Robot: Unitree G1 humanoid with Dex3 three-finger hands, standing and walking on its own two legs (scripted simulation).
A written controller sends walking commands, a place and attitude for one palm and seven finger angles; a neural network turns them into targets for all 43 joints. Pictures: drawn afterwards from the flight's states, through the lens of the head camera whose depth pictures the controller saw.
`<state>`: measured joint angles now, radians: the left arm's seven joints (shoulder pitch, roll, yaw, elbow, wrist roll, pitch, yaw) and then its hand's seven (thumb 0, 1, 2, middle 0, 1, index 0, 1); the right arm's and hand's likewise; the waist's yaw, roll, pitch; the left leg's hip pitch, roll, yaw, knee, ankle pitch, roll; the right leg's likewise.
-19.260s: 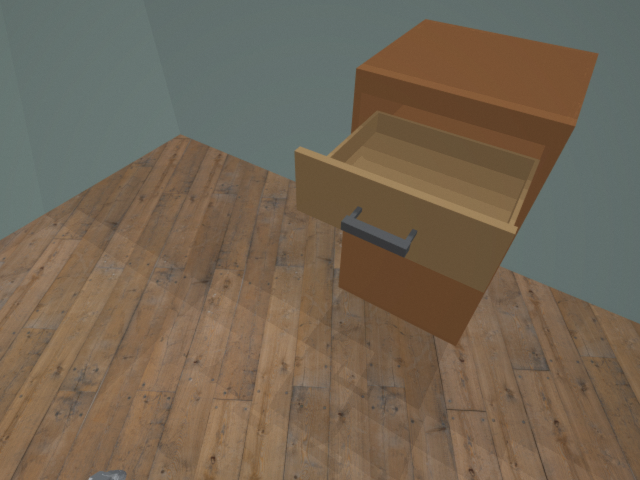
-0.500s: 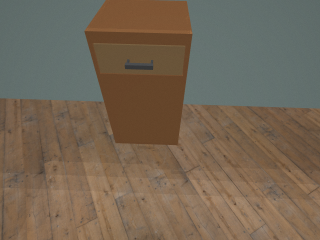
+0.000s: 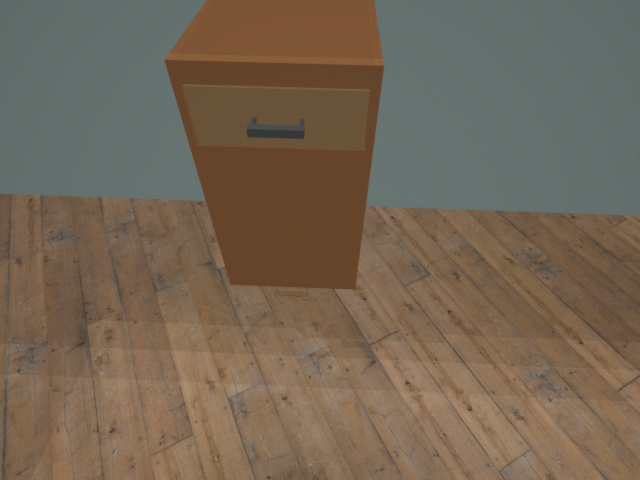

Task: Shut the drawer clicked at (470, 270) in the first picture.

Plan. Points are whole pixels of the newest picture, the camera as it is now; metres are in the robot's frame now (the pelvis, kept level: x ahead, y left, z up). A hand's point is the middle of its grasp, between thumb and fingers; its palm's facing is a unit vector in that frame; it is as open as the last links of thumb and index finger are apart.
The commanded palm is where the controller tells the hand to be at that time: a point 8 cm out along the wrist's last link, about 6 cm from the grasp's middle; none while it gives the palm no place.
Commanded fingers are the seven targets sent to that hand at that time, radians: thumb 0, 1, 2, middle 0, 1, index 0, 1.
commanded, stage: look to check the result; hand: left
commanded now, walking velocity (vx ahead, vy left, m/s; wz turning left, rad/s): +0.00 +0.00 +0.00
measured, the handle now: (276, 126) +0.87 +0.15 -0.04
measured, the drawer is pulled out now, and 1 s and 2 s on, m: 0.00 0.00 0.00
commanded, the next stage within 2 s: stand and wait in 0.06 s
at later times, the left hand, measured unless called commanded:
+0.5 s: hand out of the picture -0.02 +0.15 -0.18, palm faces +0.06 -0.98 -0.18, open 7.4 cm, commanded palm none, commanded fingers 0.00 0.90 0.90 -0.20 -0.30 -0.20 -0.30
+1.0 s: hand out of the picture +0.00 +0.17 -0.17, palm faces +0.05 -0.98 -0.20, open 7.4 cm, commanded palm none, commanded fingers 0.00 0.90 0.90 -0.20 -0.30 -0.20 -0.30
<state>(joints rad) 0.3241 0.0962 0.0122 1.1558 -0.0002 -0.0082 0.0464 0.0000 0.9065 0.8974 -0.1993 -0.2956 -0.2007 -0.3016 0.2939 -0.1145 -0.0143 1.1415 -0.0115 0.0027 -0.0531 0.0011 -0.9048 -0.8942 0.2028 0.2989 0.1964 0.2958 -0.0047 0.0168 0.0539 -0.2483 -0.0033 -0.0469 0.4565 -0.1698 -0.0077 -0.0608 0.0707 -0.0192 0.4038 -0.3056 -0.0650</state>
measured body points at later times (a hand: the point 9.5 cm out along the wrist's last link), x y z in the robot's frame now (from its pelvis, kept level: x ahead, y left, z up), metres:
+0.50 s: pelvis +0.01 -0.01 +0.00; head +0.02 -0.01 +0.45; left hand -0.02 +0.21 -0.16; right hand -0.02 -0.22 -0.17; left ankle +0.05 +0.12 -0.74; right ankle -0.05 -0.08 -0.74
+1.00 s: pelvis +0.01 +0.00 +0.00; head +0.02 -0.01 +0.45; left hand +0.00 +0.22 -0.16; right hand +0.01 -0.23 -0.16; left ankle +0.05 +0.12 -0.74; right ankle -0.05 -0.08 -0.74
